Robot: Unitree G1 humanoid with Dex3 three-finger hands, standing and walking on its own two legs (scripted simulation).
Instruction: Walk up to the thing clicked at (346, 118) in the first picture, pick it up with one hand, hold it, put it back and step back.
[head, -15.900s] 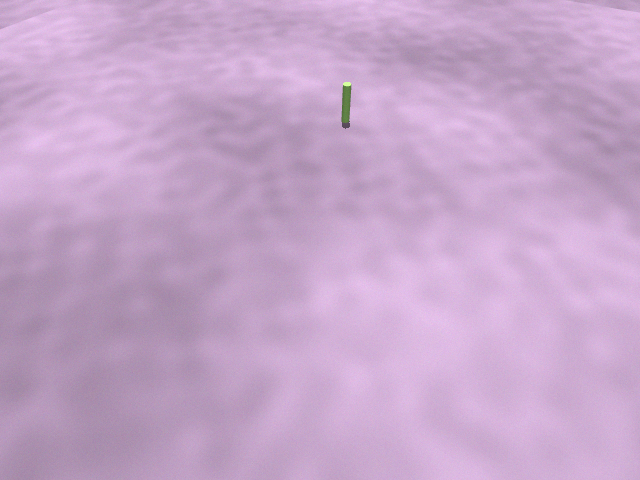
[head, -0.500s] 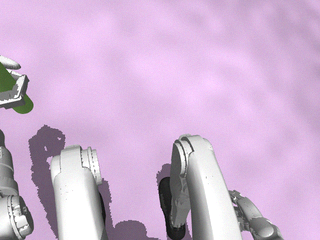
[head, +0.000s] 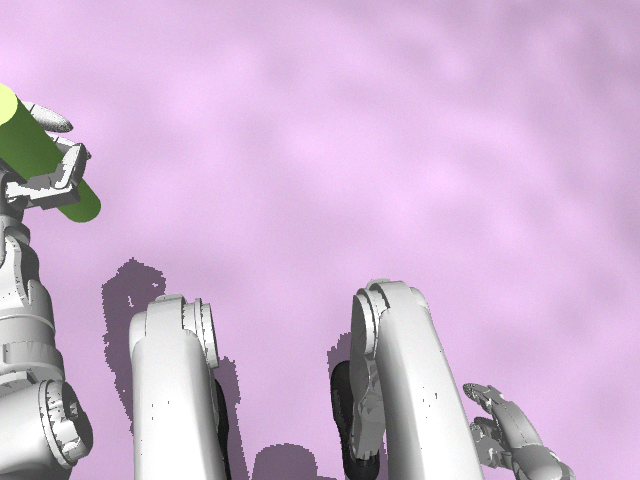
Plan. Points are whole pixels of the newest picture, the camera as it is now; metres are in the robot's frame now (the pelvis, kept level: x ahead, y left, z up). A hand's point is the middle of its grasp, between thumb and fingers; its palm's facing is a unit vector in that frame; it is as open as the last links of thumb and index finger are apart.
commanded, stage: settle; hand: left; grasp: from the side
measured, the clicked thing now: (46, 168) +0.46 +0.29 -0.03
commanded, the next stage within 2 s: lift in 0.30 s
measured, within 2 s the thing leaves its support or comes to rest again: neither
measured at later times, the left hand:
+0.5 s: hand (57, 149) +0.46 +0.27 +0.01, palm faces +0.18 -0.98 -0.03, open 5.7 cm
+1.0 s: hand out of the picture +0.42 +0.26 +0.11, palm faces +0.16 -0.99 -0.03, open 5.7 cm
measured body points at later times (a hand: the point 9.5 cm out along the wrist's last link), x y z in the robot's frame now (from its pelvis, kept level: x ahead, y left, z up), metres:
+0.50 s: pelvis +0.00 +0.00 +0.02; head +0.19 +0.06 +0.42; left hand +0.44 +0.32 +0.01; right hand +0.12 -0.27 -0.10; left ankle +0.09 +0.13 -0.32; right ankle +0.10 -0.12 -0.32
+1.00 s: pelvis +0.00 +0.00 +0.09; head +0.17 +0.05 +0.51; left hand +0.41 +0.31 +0.12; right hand +0.16 -0.25 -0.03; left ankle +0.08 +0.13 -0.32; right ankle +0.10 -0.12 -0.32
